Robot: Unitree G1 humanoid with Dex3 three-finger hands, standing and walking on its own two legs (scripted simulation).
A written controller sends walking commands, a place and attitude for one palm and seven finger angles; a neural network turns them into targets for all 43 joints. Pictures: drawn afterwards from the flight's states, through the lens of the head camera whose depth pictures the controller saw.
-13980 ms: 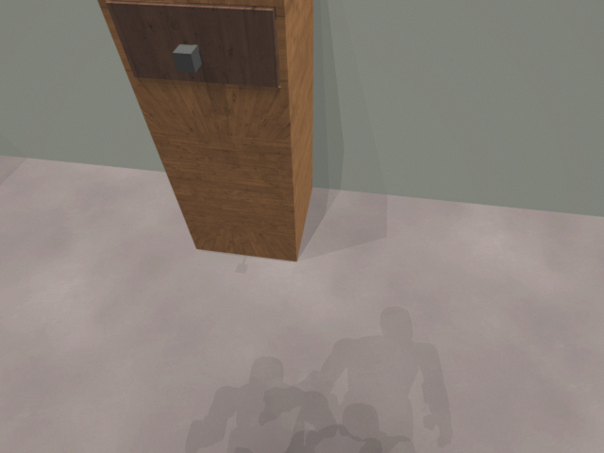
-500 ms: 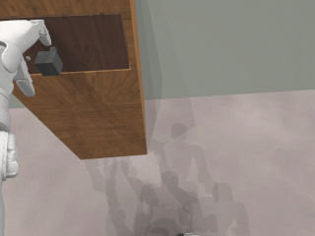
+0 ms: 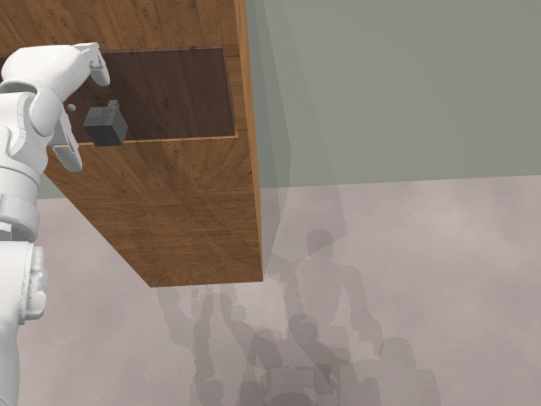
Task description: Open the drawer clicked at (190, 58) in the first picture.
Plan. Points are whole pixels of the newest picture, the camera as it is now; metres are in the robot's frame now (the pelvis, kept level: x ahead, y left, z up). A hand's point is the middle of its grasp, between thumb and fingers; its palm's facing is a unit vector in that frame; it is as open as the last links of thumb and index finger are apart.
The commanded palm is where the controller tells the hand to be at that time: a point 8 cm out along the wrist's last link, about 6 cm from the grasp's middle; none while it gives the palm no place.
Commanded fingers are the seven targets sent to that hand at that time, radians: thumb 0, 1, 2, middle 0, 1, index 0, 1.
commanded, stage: move the hooked fingers above the handle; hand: left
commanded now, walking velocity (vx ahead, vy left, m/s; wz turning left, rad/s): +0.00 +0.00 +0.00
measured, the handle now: (109, 118) +0.55 +0.25 +0.11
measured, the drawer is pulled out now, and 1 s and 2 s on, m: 0.00 0.00 0.00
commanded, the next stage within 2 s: none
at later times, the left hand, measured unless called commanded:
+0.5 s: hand (71, 108) +0.49 +0.26 +0.17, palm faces -0.07 -0.02 -1.00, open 13.9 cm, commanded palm +0.48 +0.28 +0.23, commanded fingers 0.00 -0.50 0.30 -0.30 -1.20 -0.30 -1.20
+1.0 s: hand (88, 109) +0.49 +0.24 +0.17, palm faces -0.04 -0.04 -1.00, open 13.9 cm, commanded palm +0.48 +0.27 +0.24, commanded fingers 0.00 -0.50 0.30 -0.30 -1.20 -0.30 -1.20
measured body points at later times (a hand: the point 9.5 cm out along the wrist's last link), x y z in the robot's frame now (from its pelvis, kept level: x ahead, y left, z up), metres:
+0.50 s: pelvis +0.00 +0.00 +0.00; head +0.08 +0.00 +0.44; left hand +0.49 +0.26 +0.22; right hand +0.03 -0.28 -0.13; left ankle -0.02 +0.11 -0.73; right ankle -0.02 -0.13 -0.73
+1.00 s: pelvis +0.00 +0.01 +0.00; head +0.07 +0.00 +0.44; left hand +0.49 +0.24 +0.22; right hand +0.05 -0.26 -0.13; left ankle -0.02 +0.11 -0.73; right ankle -0.02 -0.13 -0.73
